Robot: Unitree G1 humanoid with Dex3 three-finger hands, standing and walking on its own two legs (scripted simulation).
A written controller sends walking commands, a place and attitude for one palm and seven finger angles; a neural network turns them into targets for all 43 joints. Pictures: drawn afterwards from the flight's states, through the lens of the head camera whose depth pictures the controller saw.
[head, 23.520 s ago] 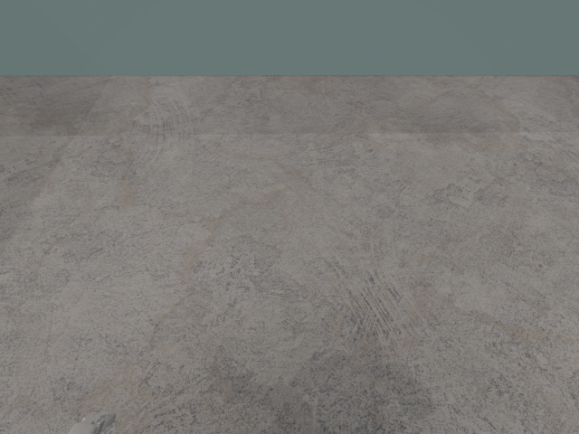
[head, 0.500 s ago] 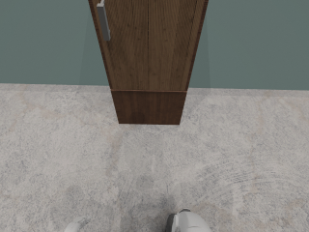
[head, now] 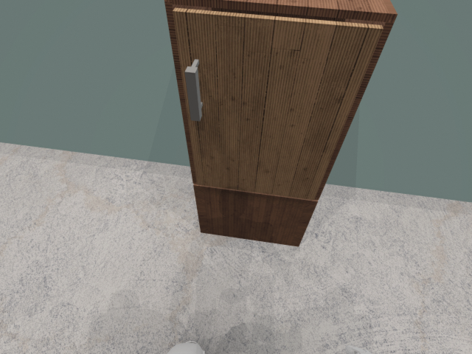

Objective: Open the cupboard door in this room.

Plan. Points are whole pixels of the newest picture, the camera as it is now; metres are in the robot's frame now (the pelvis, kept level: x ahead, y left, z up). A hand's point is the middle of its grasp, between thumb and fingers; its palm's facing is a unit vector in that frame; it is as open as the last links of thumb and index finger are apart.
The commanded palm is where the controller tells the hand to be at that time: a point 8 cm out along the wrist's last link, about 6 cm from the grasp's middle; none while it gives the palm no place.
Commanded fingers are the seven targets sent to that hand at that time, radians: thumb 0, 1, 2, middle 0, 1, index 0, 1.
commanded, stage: take the last steps up to it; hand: left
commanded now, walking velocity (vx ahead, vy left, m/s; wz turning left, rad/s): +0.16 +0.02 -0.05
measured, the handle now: (196, 90) +0.67 +0.19 +0.06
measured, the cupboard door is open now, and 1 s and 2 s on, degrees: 0 0 0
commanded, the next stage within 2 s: come to a stop and stand still in 0.04 s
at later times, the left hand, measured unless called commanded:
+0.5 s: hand (157, 329) +0.18 +0.18 -0.17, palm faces -0.03 -0.96 -0.27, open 7.3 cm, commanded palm none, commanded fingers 0.00 0.90 0.90 -0.20 -0.30 -0.20 -0.30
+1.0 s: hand out of the picture +0.07 +0.22 -0.18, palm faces +0.04 -0.98 -0.19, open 7.4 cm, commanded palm none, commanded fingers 0.00 0.90 0.90 -0.20 -0.30 -0.20 -0.30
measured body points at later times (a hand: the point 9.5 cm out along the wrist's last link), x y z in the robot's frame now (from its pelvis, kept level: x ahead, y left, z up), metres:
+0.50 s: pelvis +0.09 -0.01 -0.01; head +0.13 -0.03 +0.44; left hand +0.18 +0.24 -0.15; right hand +0.09 -0.24 -0.18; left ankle +0.07 +0.13 -0.73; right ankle +0.12 -0.12 -0.74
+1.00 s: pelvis +0.06 +0.02 +0.00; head +0.06 +0.04 +0.45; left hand +0.07 +0.27 -0.16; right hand +0.09 -0.21 -0.14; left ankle +0.04 +0.15 -0.74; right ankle +0.06 -0.10 -0.72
